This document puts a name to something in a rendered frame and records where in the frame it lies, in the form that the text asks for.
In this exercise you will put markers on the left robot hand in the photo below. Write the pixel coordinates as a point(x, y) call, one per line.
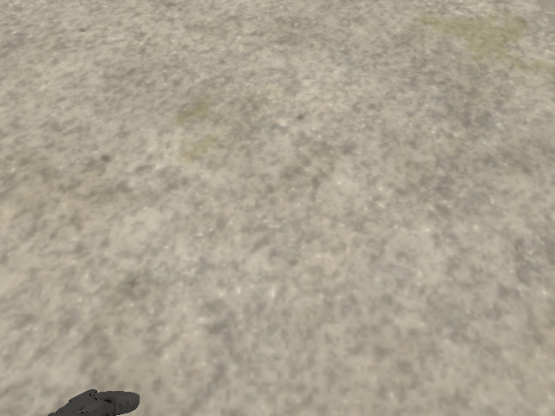
point(91, 403)

